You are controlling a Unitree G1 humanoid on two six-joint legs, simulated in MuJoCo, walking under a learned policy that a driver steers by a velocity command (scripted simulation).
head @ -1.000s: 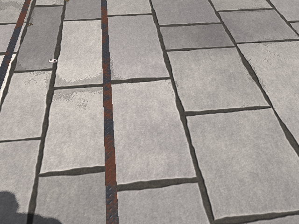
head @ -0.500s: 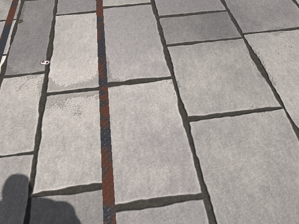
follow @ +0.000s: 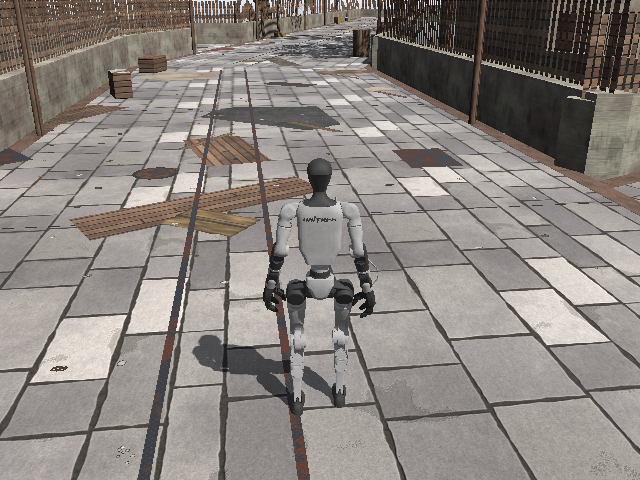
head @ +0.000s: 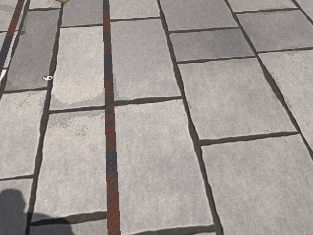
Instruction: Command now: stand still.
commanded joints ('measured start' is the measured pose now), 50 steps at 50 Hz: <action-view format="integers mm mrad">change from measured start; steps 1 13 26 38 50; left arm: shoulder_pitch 4 -17 -25 -57 213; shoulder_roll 88 91 78 42 77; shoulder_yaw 14 23 28 33 30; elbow -27 -1 22 -25 10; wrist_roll -3 -5 -4 -32 -6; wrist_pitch -3 14 15 -78 -109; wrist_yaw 4 12 14 -18 -49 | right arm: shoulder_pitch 65 65 79 230 -13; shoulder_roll -104 -84 -74 -133 -107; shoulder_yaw -17 -16 -15 -42 -37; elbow -16 -1 14 9 -142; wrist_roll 1 0 -1 35 49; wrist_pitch -2 11 12 -56 -101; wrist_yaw -2 -5 -12 -1 38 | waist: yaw -3 1 1 -51 48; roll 4 14 10 113 -19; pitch -48 -19 3 110 45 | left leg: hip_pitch -61 -50 -61 -4 -697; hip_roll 46 36 31 192 98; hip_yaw -43 -29 -20 -301 -87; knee -89 -105 -119 -214 785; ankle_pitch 217 219 130 -425 12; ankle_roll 24 19 16 203 85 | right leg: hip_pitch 124 141 126 -222 397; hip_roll -53 -56 -54 -21 -320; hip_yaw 59 66 69 37 394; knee -32 -35 -56 125 -286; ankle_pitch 221 231 149 -318 72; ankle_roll -43 -38 -33 -65 -208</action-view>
